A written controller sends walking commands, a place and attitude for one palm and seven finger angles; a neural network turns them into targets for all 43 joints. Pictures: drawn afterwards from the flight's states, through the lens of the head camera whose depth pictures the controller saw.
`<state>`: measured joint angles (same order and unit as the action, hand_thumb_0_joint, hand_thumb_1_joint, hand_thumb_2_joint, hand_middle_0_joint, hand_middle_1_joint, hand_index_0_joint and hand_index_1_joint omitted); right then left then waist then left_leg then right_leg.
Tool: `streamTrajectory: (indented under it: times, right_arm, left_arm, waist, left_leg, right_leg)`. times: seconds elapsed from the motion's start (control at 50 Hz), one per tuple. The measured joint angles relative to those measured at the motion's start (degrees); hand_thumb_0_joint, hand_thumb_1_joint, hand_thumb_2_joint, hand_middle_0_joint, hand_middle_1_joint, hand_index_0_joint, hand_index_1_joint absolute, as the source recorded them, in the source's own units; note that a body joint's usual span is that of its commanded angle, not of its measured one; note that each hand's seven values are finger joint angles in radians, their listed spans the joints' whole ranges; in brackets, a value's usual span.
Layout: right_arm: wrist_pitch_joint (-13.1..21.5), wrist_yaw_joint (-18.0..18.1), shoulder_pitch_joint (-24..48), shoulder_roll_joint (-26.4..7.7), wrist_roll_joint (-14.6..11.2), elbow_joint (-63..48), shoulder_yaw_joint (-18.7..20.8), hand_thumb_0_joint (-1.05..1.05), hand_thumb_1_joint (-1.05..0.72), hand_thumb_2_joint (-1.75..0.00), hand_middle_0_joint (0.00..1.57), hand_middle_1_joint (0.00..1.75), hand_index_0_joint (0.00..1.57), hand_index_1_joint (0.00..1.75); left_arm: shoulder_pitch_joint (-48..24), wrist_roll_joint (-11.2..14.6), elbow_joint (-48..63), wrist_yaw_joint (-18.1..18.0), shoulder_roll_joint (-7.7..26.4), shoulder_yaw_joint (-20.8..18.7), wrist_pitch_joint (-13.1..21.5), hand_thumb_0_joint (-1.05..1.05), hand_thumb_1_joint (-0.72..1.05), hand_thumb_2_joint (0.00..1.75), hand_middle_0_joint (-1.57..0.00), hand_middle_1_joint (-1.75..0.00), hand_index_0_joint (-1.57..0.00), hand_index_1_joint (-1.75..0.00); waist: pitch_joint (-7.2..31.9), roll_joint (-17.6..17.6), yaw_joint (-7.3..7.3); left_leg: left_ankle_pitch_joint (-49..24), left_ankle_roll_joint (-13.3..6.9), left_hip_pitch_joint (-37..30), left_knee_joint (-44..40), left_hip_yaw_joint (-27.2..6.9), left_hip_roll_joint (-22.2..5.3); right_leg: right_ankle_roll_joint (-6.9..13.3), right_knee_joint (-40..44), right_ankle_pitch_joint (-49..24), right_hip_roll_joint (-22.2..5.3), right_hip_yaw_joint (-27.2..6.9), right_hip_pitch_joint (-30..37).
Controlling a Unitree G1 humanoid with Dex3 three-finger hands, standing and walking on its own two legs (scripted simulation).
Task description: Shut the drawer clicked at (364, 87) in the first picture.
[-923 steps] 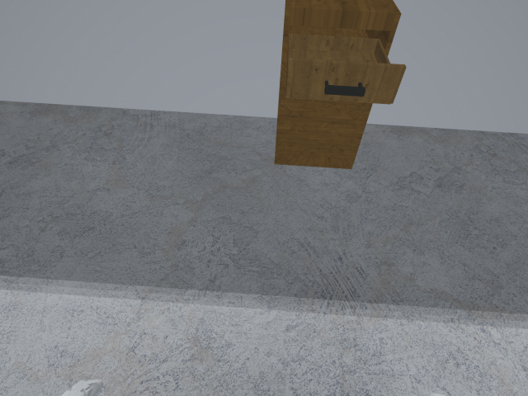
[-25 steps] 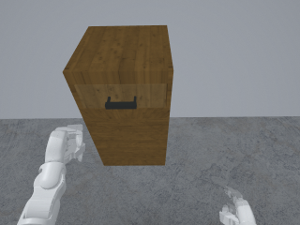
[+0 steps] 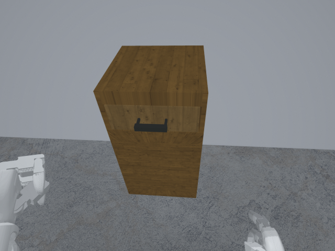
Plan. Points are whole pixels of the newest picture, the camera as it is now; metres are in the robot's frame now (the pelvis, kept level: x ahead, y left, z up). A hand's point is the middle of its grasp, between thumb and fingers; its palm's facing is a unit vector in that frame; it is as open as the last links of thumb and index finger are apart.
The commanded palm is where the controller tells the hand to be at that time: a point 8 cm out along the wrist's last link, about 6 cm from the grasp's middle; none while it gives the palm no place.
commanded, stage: draw the hand back to the body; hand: left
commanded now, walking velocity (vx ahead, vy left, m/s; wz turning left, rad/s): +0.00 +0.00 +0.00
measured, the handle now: (151, 124) +0.62 +0.16 -0.10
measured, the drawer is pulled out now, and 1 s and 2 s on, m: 0.00 0.00 0.00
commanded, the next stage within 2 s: step back with the hand held close in 0.10 s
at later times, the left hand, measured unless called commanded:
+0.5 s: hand (50, 191) +0.17 +0.24 +0.15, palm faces +0.29 -0.83 -0.48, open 3.2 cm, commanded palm +0.11 +0.29 +0.17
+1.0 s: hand (17, 227) +0.11 +0.26 +0.15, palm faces +0.33 -0.80 -0.50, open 3.2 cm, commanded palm +0.04 +0.30 +0.17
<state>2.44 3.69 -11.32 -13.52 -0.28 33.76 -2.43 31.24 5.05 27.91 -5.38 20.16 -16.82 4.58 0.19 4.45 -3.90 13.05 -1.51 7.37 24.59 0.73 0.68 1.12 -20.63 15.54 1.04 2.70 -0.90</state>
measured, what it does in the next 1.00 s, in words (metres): shifts its weight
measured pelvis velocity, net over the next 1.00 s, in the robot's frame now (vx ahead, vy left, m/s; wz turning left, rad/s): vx -0.08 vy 0.02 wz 0.01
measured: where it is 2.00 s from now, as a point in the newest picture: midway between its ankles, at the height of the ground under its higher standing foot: outside the picture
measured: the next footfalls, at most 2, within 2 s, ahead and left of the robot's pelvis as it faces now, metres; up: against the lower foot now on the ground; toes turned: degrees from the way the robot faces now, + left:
right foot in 1.60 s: -0.24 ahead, -0.11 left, +0.00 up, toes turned +0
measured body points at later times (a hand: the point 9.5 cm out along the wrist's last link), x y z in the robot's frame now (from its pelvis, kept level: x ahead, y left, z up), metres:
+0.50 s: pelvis -0.02 +0.01 +0.00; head +0.00 -0.01 +0.45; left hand +0.15 +0.28 +0.18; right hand +0.16 -0.24 -0.09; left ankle +0.01 +0.10 -0.74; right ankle -0.04 -0.10 -0.74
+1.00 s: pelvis -0.08 +0.02 -0.01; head -0.06 +0.02 +0.44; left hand +0.08 +0.30 +0.18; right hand +0.09 -0.22 -0.09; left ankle +0.01 +0.10 -0.74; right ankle -0.04 -0.10 -0.74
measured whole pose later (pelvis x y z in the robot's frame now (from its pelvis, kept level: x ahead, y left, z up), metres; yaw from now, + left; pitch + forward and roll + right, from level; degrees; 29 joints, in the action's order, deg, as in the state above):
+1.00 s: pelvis -0.08 +0.02 -0.01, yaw +1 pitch +1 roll -2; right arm 1.3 4.7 -11.0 -12.8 0.4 30.5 0.1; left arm 36.9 2.0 33.9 -7.8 23.2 -21.7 13.5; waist -2.3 1.9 0.3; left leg 7.5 -3.0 23.9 30.3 0.1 0.6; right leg -0.2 -28.6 11.5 1.1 3.3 -18.1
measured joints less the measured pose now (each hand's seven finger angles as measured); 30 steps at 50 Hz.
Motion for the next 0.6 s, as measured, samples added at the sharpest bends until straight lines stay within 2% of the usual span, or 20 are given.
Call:
streamTrajectory:
  times: [0.14,0.24,0.34,0.4,0.5,0.6]
  right_arm:
    - [1.0,0.7,-0.2,-0.2,0.1,0.9,0.4,0.02,-0.90,-0.90,0.20,0.30,0.20,0.30]
    - [2.1,1.0,-0.3,0.1,0.2,1.1,0.3,0.02,-0.90,-0.90,0.20,0.30,0.20,0.30]
    - [0.0,0.0,0.5,0.0,0.6,-0.8,0.6,0.02,-0.90,-0.90,0.20,0.30,0.20,0.30]
    - [-1.7,-0.3,1.0,-0.3,0.7,-1.5,1.5,0.02,-0.90,-0.90,0.20,0.30,0.20,0.30]
    - [-4.0,0.3,1.0,-0.9,0.4,-1.9,3.0,0.02,-0.90,-0.90,0.20,0.30,0.20,0.30]
    - [-5.0,0.8,0.8,-0.6,0.2,-2.1,3.4,0.02,-0.90,-0.90,0.20,0.30,0.20,0.30]
  left_arm:
    - [-1.4,-0.4,-2.1,-0.2,-1.9,1.4,0.1,0.01,0.89,0.90,-1.41,-1.60,-1.41,-1.60]
    - [-1.5,-0.5,-1.9,-0.3,-1.5,1.8,0.2,0.01,0.89,0.90,-1.41,-1.60,-1.41,-1.60]
    - [-0.8,-1.0,-1.0,-0.1,0.2,-2.4,4.3,0.01,0.89,0.90,-1.41,-1.60,-1.41,-1.60]
    - [1.6,-1.0,0.0,0.0,0.2,-2.8,5.6,0.01,0.89,0.90,-1.40,-1.60,-1.41,-1.60]
    - [5.0,-0.9,1.3,0.1,0.9,-1.7,5.7,0.01,0.89,0.90,-1.40,-1.60,-1.41,-1.60]
    - [5.9,-0.7,2.7,-0.7,2.5,-2.6,5.5,0.01,0.89,0.90,-1.40,-1.60,-1.41,-1.60]
  waist:
    - [-0.7,-0.2,-0.06]
    - [-0.9,-0.7,0.39]
    - [-0.7,-0.6,2.66]
    - [-0.8,-0.6,3.58]
    - [-1.2,-0.8,4.05]
    - [-1.9,-1.4,3.85]
  left_leg:
    - [-0.4,0.0,0.1,0.1,-0.2,0.0]
    - [-0.4,0.2,-0.2,0.1,0.0,-0.2]
    - [-0.5,0.1,3.0,1.2,-0.6,-0.6]
    - [-1.3,-0.1,4.7,0.7,-0.2,-0.3]
    - [-2.4,-0.6,6.9,0.2,0.2,0.3]
    - [-3.1,-0.9,8.9,0.8,0.3,0.5]
  right_leg:
    - [0.1,-0.6,0.0,0.0,0.3,-0.2]
    - [0.2,-0.6,-0.1,0.2,0.0,0.0]
    - [0.1,-0.1,-1.0,0.6,0.5,-2.4]
    - [-0.2,-0.6,-1.3,0.3,0.2,-4.6]
    - [-0.7,-1.6,-1.6,-0.4,-0.1,-7.6]
    - [-1.0,-3.0,-1.9,-0.7,-0.1,-9.9]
